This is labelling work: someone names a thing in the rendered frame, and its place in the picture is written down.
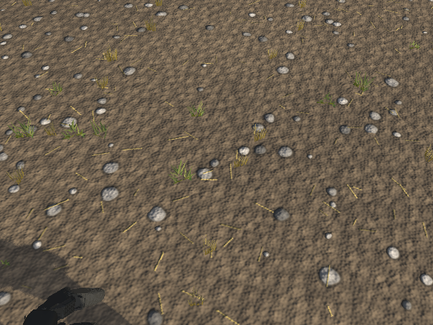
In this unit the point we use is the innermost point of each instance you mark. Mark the robot left hand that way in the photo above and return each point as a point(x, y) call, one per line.
point(63, 303)

